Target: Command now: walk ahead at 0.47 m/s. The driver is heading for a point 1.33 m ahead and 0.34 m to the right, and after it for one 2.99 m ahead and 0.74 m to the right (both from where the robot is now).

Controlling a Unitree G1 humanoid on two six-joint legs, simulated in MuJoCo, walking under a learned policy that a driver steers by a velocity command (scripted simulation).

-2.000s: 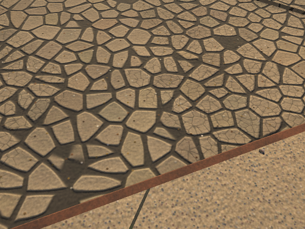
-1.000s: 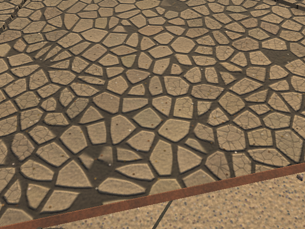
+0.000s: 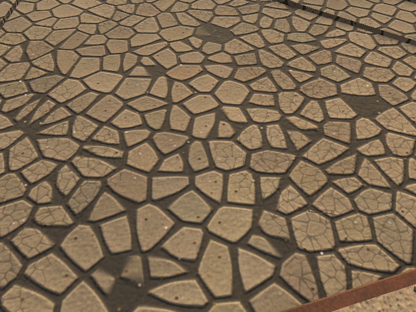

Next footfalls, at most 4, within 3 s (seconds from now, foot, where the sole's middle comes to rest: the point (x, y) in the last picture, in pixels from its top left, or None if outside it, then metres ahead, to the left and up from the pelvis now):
0.12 right None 0.27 -0.12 -0.78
0.72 left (152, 298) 0.63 0.16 -0.88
1.24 right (210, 225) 0.91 -0.07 -0.88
1.70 left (183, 165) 1.23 0.03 -0.88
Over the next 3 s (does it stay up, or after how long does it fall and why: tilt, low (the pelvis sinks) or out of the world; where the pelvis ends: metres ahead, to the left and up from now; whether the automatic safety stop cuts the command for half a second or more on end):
stays up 1.43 -0.31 -0.10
